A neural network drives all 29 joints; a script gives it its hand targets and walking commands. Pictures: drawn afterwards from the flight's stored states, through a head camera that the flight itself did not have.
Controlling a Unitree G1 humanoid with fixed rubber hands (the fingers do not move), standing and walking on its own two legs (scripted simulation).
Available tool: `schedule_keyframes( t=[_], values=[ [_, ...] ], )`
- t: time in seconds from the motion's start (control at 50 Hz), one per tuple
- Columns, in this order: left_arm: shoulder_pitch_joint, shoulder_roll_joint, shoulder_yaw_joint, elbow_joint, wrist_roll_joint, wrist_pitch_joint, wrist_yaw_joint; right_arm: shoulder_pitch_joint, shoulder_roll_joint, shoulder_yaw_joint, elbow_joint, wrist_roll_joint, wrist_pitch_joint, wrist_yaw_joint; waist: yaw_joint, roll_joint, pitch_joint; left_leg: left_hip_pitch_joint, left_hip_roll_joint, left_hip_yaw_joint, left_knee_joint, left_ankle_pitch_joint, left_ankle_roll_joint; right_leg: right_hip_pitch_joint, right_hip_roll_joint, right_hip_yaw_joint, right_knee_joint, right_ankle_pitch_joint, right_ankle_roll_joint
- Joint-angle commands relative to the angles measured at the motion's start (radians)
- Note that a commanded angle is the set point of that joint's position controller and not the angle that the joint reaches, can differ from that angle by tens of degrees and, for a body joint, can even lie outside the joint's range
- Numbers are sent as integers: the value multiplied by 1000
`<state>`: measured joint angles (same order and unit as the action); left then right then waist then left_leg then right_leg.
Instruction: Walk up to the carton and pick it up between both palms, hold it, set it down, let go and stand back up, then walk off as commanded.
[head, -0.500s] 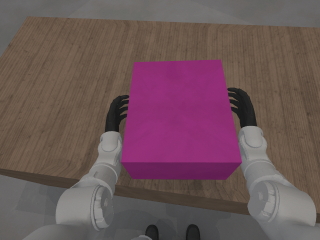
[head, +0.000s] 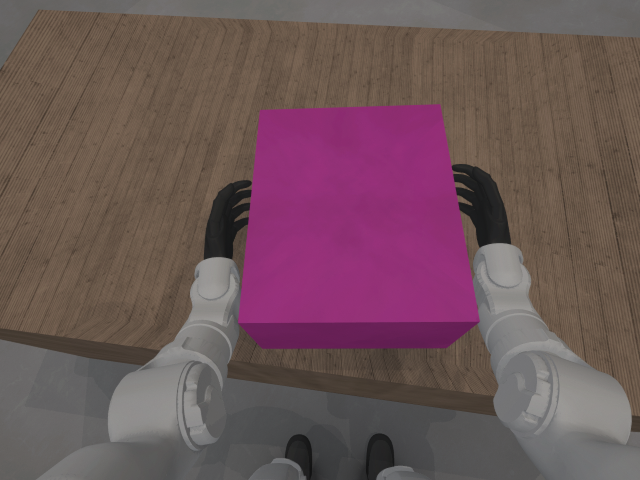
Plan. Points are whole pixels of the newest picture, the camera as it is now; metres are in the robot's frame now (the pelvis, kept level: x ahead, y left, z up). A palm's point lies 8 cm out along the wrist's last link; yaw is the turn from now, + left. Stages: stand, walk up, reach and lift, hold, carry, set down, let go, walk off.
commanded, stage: set down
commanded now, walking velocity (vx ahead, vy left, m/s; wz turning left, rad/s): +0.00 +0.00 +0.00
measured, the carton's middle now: (351, 226) +0.43 +0.00 -0.05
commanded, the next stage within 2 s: none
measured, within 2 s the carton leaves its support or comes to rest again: neither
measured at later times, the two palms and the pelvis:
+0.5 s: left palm (222, 245) +0.39 +0.18 -0.04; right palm (485, 234) +0.41 -0.17 -0.03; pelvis +0.00 +0.01 +0.00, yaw -1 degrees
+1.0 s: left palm (220, 241) +0.40 +0.18 -0.04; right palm (505, 224) +0.43 -0.20 -0.03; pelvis -0.01 +0.00 -0.03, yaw -2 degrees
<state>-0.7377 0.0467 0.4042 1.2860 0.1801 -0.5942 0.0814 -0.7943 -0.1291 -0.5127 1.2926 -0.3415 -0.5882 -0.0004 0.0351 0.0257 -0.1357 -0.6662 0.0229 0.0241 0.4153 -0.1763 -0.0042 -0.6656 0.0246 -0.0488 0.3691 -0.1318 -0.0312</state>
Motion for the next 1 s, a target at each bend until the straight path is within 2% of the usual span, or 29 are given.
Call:
schedule_keyframes(
  t=[0.0, 0.02, 0.04, 0.08, 0.14, 0.2, 0.22, 0.26, 0.3, 0.32, 0.34, 0.4, 0.46, 0.48, 0.5, 0.52, 0.54, 0.56, 0.64, 0.66, 0.68, 0.72, 0.78, 0.82, 0.86, 0.88, 0.9, 0.92, 0.98],
  values=[
    [-457, -428, -179, -89, 93, -2, -96, -381, 486, 182, 24, -106, 13, 117, -17, -63, -550, 89, -17, 64, -16, 178, -16, 518, -35, 21, 63, 344, 50],
    [-442, -385, -158, -39, 98, 8, -98, -348, 419, 159, 55, -125, 23, 117, -24, -62, -523, 79, -17, 64, -12, 154, -12, 477, -37, 16, 58, 308, 47],
    [-418, -360, -155, -42, 99, 7, -88, -350, 400, 174, 44, -104, 19, 115, -11, -74, -538, 107, -10, 66, -19, 180, -11, 478, -34, 18, 57, 323, 46],
    [-435, -396, -165, -72, 100, 13, -83, -346, 416, 154, 48, -109, 24, 111, -31, -64, -503, 124, -12, 59, -12, 178, -11, 455, -31, 19, 49, 303, 43],
    [-422, -424, -143, -64, 124, 10, -83, -355, 444, 147, 34, -127, 16, 125, -4, -46, -535, 125, -8, 65, 2, 212, -13, 417, -27, 2, 54, 302, 34],
    [-392, -446, -156, -41, 133, 11, -83, -355, 451, 158, 74, -126, 12, 141, -3, -41, -533, 137, 0, 55, 0, 243, -21, 399, -16, -8, 58, 315, 32],
    [-375, -423, -153, -37, 134, 14, -83, -327, 406, 134, 91, -130, 16, 135, -23, -45, -523, 138, -1, 56, -7, 225, -23, 400, -16, -9, 47, 308, 32],
    [-378, -415, -174, -75, 120, 16, -66, -333, 383, 138, 64, -97, 9, 134, -4, -8, -524, 204, 7, 49, 5, 275, -35, 348, -7, -15, 35, 286, 20],
    [-381, -466, -158, -85, 144, 15, -70, -335, 433, 134, 88, -124, 8, 140, -8, -32, -517, 223, 3, 46, 18, 293, -24, 317, -5, -19, 17, 270, 18],
    [-358, -404, -135, -51, 138, 10, -65, -330, 385, 160, 64, -105, 9, 140, 28, -45, -546, 176, 4, 55, 21, 288, -22, 365, -10, -2, 41, 305, 21],
    [-374, -448, -146, -62, 142, 12, -74, -335, 425, 138, 80, -129, 14, 144, -2, -47, -508, 176, 2, 52, 12, 271, -20, 351, -11, -16, 34, 293, 25],
    [-364, -493, -147, -78, 150, 15, -71, -335, 455, 122, 70, -138, 5, 147, -5, -20, -520, 229, 1, 50, 23, 328, -26, 299, 0, -30, 21, 293, 17],
    [-311, -392, -145, -82, 141, 7, -49, -292, 316, 118, 89, -107, -13, 134, -6, -5, -553, 261, 3, 48, 59, 431, -41, 298, 9, -21, 31, 357, 6],
    [-334, -378, -127, -95, 140, 12, -50, -324, 309, 116, 82, -101, -1, 130, 15, -15, -491, 238, -1, 50, 36, 368, -35, 311, 3, -16, 17, 287, 14],
    [-329, -371, -148, -105, 122, 10, -42, -306, 298, 128, 79, -73, 0, 126, -9, -22, -534, 269, 2, 42, 52, 406, -39, 308, 11, -17, 24, 325, 14],
    [-340, -349, -132, -96, 116, 14, -36, -325, 279, 123, 72, -71, 5, 121, 4, -27, -523, 250, 4, 45, 41, 356, -31, 300, 8, -13, 24, 292, 16],
    [-348, -334, -140, -87, 110, 12, -37, -319, 276, 110, 72, -70, 5, 114, -17, -29, -545, 220, -1, 46, 41, 343, -31, 331, 6, -13, 29, 321, 16],
    [-350, -340, -116, -90, 122, 16, -34, -337, 288, 117, 59, -66, 7, 108, 4, -35, -507, 191, 1, 46, 31, 289, -25, 334, 1, -5, 30, 276, 19],
    [-364, -198, -112, -110, 54, 10, 3, -358, 134, 166, 27, 23, 8, 74, 21, -48, -637, 180, 1, 51, 69, 319, -28, 348, 3, 15, 69, 342, 27],
    [-340, -145, -125, -92, 42, 7, 13, -344, 58, 165, 29, 56, 2, 63, 16, -15, -663, 179, -2, 46, 78, 373, -45, 379, 10, 10, 88, 395, 27],
    [-377, -90, -138, -94, 1, 16, 26, -374, -16, 172, 52, 105, 14, 53, 10, -21, -653, 160, -1, 46, 89, 338, -41, 337, 18, 19, 92, 339, 26],
    [-354, -3, -176, -105, -78, 33, 57, -394, -160, 243, 16, 233, 10, 20, 13, -7, -777, 253, 6, 34, 155, 509, -73, 325, 42, 25, 125, 450, 23],
    [-395, 6, -250, -114, -197, 27, 73, -471, -166, 367, -3, 372, 13, 4, 33, -47, -836, 239, 2, 18, 219, 570, -81, 263, 55, 29, 164, 456, 25],
    [-425, 76, -280, -74, -251, 23, 71, -487, -234, 406, 40, 432, 18, -6, 15, -82, -851, 146, -7, 25, 243, 495, -77, 305, 52, 39, 206, 473, 29],
    [-443, 164, -314, 31, -288, 41, 66, -485, -332, 428, 144, 506, 31, -13, -6, -58, -792, 111, -10, 18, 267, 445, -92, 270, 53, 39, 243, 444, 32],
    [-436, 158, -327, 17, -295, 41, 65, -491, -321, 472, 137, 536, 26, -8, 17, -51, -779, 109, -12, 21, 278, 447, -91, 248, 50, 37, 265, 430, 36],
    [-457, 146, -347, 42, -328, 35, 55, -515, -319, 471, 155, 544, 22, -4, 3, -66, -772, 101, -6, 18, 284, 412, -93, 181, 54, 15, 271, 369, 42],
    [-443, 176, -365, 35, -362, 27, 51, -505, -347, 522, 140, 589, 14, 0, 16, -70, -813, 108, -8, 27, 318, 469, -94, 178, 56, 15, 298, 420, 39],
    [-522, 171, -368, 89, -376, 24, 34, -557, -307, 590, 218, 656, 26, 27, 42, -75, -743, -1, -12, 23, 334, 367, -78, 115, 41, 22, 324, 298, 48]
  ],
)
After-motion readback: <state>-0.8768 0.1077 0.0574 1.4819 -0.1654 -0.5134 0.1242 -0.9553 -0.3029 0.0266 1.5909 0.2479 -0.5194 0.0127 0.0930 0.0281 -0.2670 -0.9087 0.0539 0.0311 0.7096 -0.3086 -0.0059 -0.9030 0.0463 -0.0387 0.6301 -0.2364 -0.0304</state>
